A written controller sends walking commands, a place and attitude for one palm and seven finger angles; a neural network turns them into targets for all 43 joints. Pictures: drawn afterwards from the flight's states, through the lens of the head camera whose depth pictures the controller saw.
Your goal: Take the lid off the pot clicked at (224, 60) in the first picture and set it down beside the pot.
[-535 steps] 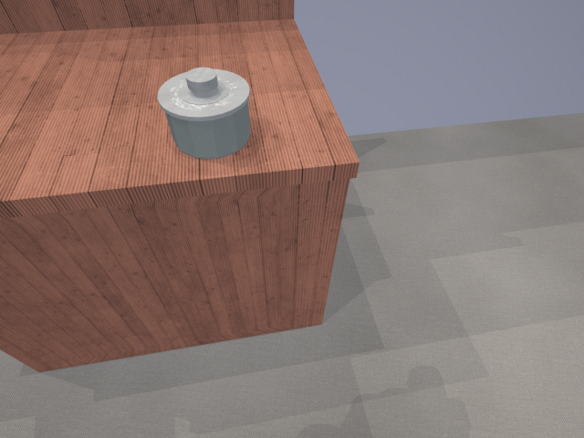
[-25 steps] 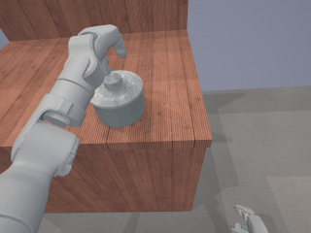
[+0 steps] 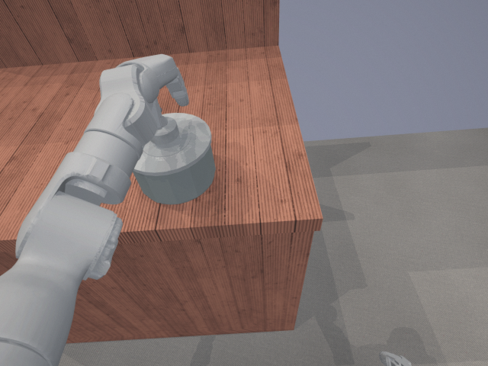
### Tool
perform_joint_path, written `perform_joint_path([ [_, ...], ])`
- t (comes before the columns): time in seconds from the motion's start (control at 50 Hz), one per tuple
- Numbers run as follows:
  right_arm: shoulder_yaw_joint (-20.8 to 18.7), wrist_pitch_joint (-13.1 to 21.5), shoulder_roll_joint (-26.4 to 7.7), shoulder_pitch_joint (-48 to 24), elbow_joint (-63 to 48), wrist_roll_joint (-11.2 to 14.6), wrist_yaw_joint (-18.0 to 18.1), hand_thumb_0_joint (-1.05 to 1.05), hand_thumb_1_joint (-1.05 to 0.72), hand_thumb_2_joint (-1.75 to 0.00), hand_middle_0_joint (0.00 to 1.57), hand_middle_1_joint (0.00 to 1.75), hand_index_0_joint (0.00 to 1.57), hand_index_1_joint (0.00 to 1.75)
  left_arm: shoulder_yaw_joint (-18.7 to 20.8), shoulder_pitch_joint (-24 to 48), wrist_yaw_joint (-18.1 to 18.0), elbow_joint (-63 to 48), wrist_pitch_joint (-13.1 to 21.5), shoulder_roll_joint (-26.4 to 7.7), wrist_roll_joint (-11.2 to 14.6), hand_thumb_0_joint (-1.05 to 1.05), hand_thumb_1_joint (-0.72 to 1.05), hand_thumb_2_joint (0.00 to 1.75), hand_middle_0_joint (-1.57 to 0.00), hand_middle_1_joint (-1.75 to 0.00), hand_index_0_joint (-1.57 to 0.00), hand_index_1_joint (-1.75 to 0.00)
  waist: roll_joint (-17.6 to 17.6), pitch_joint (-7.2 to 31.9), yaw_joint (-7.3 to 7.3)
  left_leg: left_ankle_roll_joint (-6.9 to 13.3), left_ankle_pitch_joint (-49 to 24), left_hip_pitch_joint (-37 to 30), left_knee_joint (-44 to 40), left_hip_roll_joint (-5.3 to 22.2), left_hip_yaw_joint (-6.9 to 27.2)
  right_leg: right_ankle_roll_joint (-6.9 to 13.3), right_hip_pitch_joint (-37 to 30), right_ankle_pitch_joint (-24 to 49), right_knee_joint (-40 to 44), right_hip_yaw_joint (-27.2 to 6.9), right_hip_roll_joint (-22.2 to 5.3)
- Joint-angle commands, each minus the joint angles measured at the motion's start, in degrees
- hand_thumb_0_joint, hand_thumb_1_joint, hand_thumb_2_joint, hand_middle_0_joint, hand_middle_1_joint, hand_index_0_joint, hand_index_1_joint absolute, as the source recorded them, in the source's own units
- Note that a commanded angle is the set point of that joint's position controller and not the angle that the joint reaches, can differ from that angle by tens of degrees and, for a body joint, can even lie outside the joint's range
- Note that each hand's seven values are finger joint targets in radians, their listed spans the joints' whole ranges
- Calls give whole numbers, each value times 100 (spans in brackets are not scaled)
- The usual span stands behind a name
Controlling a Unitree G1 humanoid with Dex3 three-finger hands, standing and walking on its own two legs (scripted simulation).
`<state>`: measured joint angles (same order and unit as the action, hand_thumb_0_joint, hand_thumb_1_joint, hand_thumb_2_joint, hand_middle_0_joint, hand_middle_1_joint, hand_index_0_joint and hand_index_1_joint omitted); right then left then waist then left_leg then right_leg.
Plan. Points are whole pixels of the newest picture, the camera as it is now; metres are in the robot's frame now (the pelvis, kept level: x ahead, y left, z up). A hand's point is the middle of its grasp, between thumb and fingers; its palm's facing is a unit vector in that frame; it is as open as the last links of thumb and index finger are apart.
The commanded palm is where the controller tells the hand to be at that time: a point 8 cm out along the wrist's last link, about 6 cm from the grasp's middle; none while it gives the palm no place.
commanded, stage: lower the open fingers around the knob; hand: left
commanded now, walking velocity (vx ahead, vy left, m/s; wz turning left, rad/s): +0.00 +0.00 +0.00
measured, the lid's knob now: (162, 130) +0.48 +0.14 +0.15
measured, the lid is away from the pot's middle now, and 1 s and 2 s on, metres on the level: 0.00 0.00 0.00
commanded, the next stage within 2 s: close the fingers and squeeze the knob in 0.66 s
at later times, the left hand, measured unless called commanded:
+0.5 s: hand (154, 131) +0.44 +0.14 +0.18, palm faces -0.31 -0.13 -0.94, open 9.8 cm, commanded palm +0.42 +0.16 +0.24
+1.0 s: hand (151, 133) +0.44 +0.15 +0.18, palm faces -0.31 -0.12 -0.94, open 9.7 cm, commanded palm +0.42 +0.16 +0.24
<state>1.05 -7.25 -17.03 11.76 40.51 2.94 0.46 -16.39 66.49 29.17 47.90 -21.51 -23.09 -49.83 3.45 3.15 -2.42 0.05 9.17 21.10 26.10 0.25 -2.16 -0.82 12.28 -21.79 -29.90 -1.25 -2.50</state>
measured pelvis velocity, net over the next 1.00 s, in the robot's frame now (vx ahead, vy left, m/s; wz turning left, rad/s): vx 0.00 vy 0.00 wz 0.00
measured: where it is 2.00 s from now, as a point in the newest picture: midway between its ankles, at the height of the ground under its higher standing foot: outside the picture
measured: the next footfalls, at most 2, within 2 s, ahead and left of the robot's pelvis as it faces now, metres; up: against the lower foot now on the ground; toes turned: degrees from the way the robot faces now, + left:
none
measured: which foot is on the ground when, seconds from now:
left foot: down 0.00-1.00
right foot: down 0.00-1.00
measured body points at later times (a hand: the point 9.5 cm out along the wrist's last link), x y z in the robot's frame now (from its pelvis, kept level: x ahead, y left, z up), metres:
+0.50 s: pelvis +0.00 +0.00 +0.00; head +0.01 -0.03 +0.45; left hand +0.45 +0.15 +0.23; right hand +0.17 -0.24 -0.12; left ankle +0.04 +0.13 -0.73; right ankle -0.07 -0.13 -0.73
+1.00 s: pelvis +0.00 +0.00 +0.00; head +0.01 -0.03 +0.45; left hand +0.45 +0.16 +0.23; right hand +0.12 -0.26 -0.13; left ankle +0.04 +0.13 -0.73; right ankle -0.07 -0.13 -0.73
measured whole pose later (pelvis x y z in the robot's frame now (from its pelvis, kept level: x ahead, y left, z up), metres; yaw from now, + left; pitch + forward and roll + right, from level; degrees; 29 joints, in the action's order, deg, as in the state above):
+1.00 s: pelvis +0.00 +0.00 +0.00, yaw +0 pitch +4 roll +1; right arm 1.1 -8.5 -16.9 10.6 39.8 3.6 0.9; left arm -16.8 59.1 27.4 43.4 -20.7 -24.2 -48.6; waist 3.5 3.1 -2.3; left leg 0.0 9.9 22.0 28.0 0.5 -1.7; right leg -0.9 12.4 -21.9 -30.5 -1.0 -2.2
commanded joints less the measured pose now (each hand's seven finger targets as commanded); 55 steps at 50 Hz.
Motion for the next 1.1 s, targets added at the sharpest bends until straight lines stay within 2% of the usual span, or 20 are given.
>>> perform_joint_path([
  [0.0, -206, 231, -632, -629, -833, 14, 16, 0, -90, -90, 20, 30, 20, 30, 675, 2866, -262, -1210, 39, -1497, -158, 0, -34, 171, -91, -8, -91, -8, -689, 2219, 114, 488, -1746, -2173, 299, -424, -19, 210, 419, 2977, 352, 287, 451],
  [0.04, -175, 174, -624, -632, -796, 57, 35, 0, -90, -90, 20, 30, 20, 30, 483, 2670, -244, -881, 11, -1304, -131, 0, -34, 171, -91, -8, -91, -8, -858, 1816, 63, 472, -1456, -1953, 242, -421, -66, 186, 557, 2785, 396, 327, 450],
  [0.1, -224, 257, -601, -759, -958, 23, 10, 0, -90, -90, 20, 30, 20, 30, 668, 3064, -313, -2029, 114, -1520, -101, 0, -34, 171, -91, -8, -91, -8, -318, 2646, 122, 481, -2057, -2547, 382, -396, 22, 217, 400, 3070, 294, 252, 444],
  [0.14, -208, 196, -572, -737, -894, 62, -4, 0, -90, -90, 20, 30, 20, 30, 379, 2563, -267, -1546, 17, -1102, -80, 0, -34, 171, -91, -8, -91, -8, -571, 2209, 53, 471, -2027, -2314, 389, -395, 4, 202, 571, 2980, 306, 321, 469],
  [0.2, -191, 181, -625, -809, -928, 52, -5, 0, -90, -90, 20, 30, 20, 30, 683, 2448, -274, -1704, 22, -1517, -72, 0, -34, 171, -91, -8, -91, -8, -703, 2307, 137, 479, -2009, -2236, 409, -420, -35, 191, 377, 3210, 286, 284, 445],
  [0.24, -167, 132, -571, -838, -913, 82, 6, 0, -90, -90, 20, 30, 20, 30, 320, 2348, -254, -1531, -11, -1083, -34, 0, -34, 171, -91, -8, -91, -8, -761, 2029, 59, 469, -1922, -2151, 404, -417, -43, 177, 544, 3109, 304, 325, 456],
  [0.3, -185, 139, -587, -898, -960, 57, 5, 0, -90, -90, 20, 30, 20, 30, 545, 2566, -299, -1993, 14, -1384, -34, 0, -34, 171, -91, -8, -91, -8, -528, 2377, 92, 463, -1932, -2372, 436, -411, 1, 205, 500, 3052, 291, 293, 461],
  [0.42, -109, 19, -577, -846, -817, 78, 65, 0, -90, -90, 20, 30, 20, 30, 342, 2192, -363, -1057, -1, -1167, -78, 0, -34, 171, -91, -8, -91, -8, -793, 1784, 49, 409, -1379, -1939, 340, -403, -24, 205, 673, 2690, 325, 367, 461],
  [0.5, -131, 56, -555, -913, -933, 33, 56, 0, -90, -90, 20, 30, 20, 30, 556, 2431, -418, -1606, 84, -1410, -123, 0, -34, 171, -91, -8, -91, -8, -525, 2397, 116, 425, -1662, -2208, 400, -410, 2, 221, 430, 2936, 260, 292, 440],
  [0.56, -99, 9, -560, -817, -845, 70, 81, 0, -90, -90, 20, 30, 20, 30, 488, 2065, -390, -970, 45, -1310, -69, 0, -34, 171, -91, -8, -91, -8, -786, 1832, 79, 408, -1360, -1875, 334, -404, -24, 196, 572, 2720, 326, 355, 459],
  [0.7, -142, 43, -593, -793, -898, 51, 94, 0, -90, -90, 20, 30, 20, 30, 600, 2216, -409, -1249, 149, -1496, -98, 0, -34, 171, -91, -8, -91, -8, -711, 2085, 95, 445, -1397, -1987, 322, -402, -40, 197, 449, 2776, 345, 300, 448],
  [0.74, -144, 44, -572, -763, -882, 73, 93, 0, -90, -90, 20, 30, 20, 30, 390, 2081, -390, -1150, 132, -1209, -59, 0, -34, 171, -91, -8, -91, -8, -662, 1908, 52, 451, -1397, -1971, 331, -408, -31, 204, 582, 2731, 345, 335, 469],
  [0.76, -159, 46, -597, -739, -877, 66, 86, 0, -90, -90, 20, 30, 20, 30, 552, 2148, -398, -1309, 133, -1399, -46, 0, -14, 113, -61, -55, -61, -55, -723, 2028, 86, 448, -1431, -2003, 323, -396, -14, 200, 492, 2774, 341, 332, 471],
  [0.8, -159, 57, -616, -771, -901, 62, 84, 0, -90, -90, 20, 30, 20, 30, 630, 2160, -409, -1346, 145, -1532, -80, 0, -12, 113, -60, -60, -60, -60, -634, 2066, 95, 453, -1420, -2016, 321, -395, -28, 206, 494, 2722, 347, 311, 467],
  [0.84, -169, 50, -593, -739, -869, 91, 84, 0, -90, -90, 20, 30, 20, 30, 380, 2081, -380, -1247, 112, -1203, -26, 0, -10, 112, -60, -64, -60, -64, -663, 1860, 36, 451, -1321, -1982, 312, -392, -16, 204, 640, 2585, 379, 344, 489],
  [0.88, -193, 90, -657, -774, -881, 52, 92, 0, -90, -90, 20, 30, 20, 30, 675, 2391, -397, -1636, 155, -1601, -15, 0, -8, 112, -59, -68, -59, -68, -517, 2233, 81, 457, -1449, -2172, 330, -396, -14, 238, 498, 2686, 355, 322, 482],
  [0.94, -193, 90, -578, -721, -839, 90, 80, 0, -90, -90, 20, 30, 20, 30, 289, 2071, -370, -1312, 87, -1039, -7, 0, -5, 111, -59, -73, -59, -73, -593, 1897, 8, 451, -1385, -2106, 333, -377, 16, 222, 755, 2502, 364, 373, 515],
  [1.0, -185, 113, -632, -767, -870, 62, 99, 0, -90, -90, 20, 30, 20, 30, 623, 2379, -392, -1552, 115, -1544, -33, 0, -2, 110, -60, -78, -60, -78, -594, 2160, 76, 459, -1311, -2147, 318, -396, 7, 221, 581, 2567, 368, 315, 492],
  [1.02, -172, 116, -604, -745, -826, 64, 116, 0, -90, -90, 20, 30, 20, 30, 432, 2346, -387, -1320, 109, -1300, -49, 0, -1, 109, -60, -79, -60, -79, -643, 2022, 13, 471, -1314, -2087, 333, -403, 13, 222, 674, 2571, 356, 345, 499],
  [1.08, -187, 114, -631, -748, -820, 59, 104, 0, -90, -90, 20, 30, 20, 30, 525, 2375, -382, -1321, 123, -1401, -18, 0, 3, 108, -61, -83, -61, -83, -641, 2099, 50, 447, -1332, -2102, 325, -402, 8, 244, 622, 2551, 351, 354, 502],
])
